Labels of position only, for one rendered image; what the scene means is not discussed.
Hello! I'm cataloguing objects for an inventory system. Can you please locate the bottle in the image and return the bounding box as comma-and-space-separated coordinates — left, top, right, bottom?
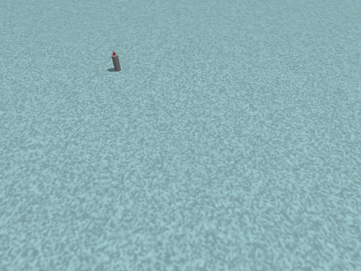
111, 52, 121, 72

